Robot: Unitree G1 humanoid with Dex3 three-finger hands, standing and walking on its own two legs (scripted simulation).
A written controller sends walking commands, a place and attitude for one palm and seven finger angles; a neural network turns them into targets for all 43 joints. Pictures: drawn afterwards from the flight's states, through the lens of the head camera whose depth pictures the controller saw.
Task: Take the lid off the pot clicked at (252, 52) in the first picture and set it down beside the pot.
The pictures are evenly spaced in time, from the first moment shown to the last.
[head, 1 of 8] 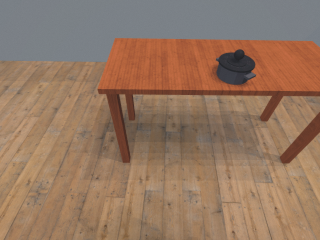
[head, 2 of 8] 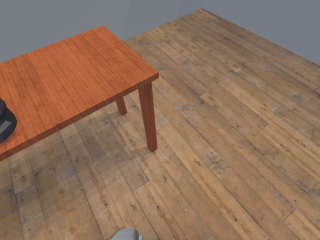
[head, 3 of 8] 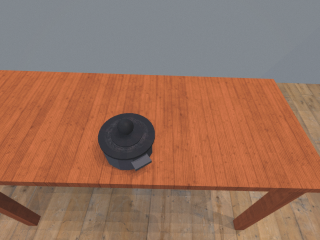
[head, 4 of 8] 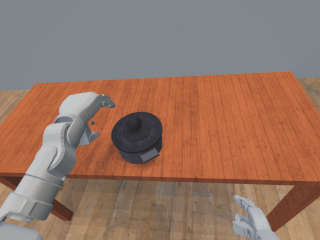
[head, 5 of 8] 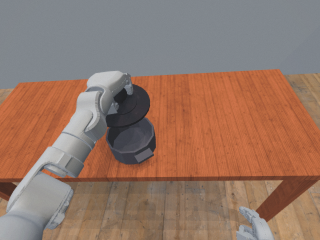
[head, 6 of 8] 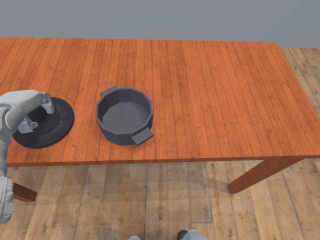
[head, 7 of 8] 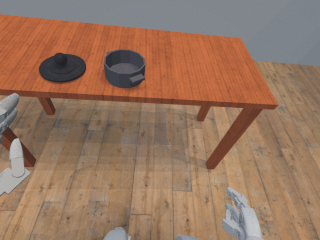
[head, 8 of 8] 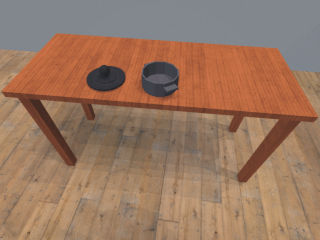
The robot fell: no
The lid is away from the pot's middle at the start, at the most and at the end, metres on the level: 0.00 0.24 0.24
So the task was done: yes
